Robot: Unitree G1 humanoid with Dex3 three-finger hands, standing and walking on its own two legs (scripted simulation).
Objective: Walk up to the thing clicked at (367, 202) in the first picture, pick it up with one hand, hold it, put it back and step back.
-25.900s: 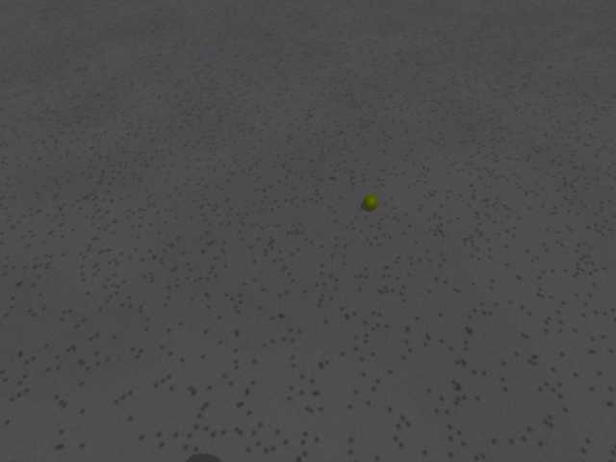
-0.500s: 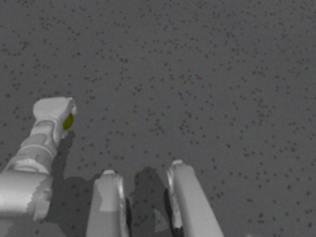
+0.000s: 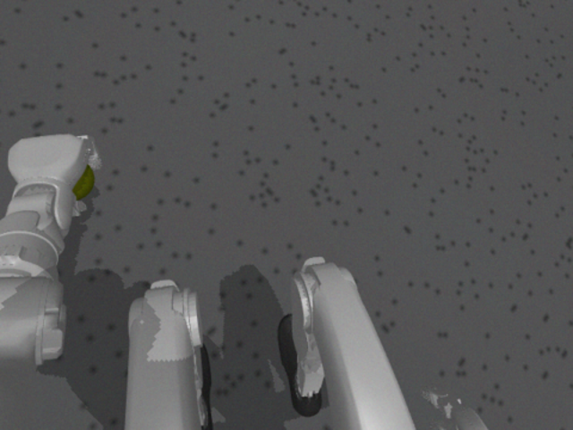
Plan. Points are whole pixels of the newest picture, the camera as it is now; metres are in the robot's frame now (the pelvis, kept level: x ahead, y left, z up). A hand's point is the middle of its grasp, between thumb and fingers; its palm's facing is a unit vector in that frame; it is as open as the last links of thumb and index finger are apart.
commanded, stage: crouch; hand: left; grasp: from above
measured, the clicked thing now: (68, 178) +0.48 +0.26 -0.19
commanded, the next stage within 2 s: lower in 0.56 s
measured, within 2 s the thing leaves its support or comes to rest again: neither
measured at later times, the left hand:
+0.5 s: hand (81, 190) +0.48 +0.26 -0.23, palm faces -0.46 -0.05 -0.89, open 8.5 cm
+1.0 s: hand (90, 197) +0.48 +0.26 -0.28, palm faces -0.48 -0.06 -0.88, open 8.5 cm
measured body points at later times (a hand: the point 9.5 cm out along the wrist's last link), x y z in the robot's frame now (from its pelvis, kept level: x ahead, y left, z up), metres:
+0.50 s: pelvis -0.01 +0.00 -0.06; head +0.24 +0.05 +0.31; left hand +0.50 +0.26 -0.18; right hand +0.01 -0.27 -0.16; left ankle +0.07 +0.11 -0.38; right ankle +0.09 -0.11 -0.38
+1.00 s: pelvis -0.01 +0.00 -0.09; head +0.25 +0.07 +0.27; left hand +0.50 +0.26 -0.23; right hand +0.01 -0.27 -0.18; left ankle +0.07 +0.11 -0.38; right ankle +0.09 -0.11 -0.38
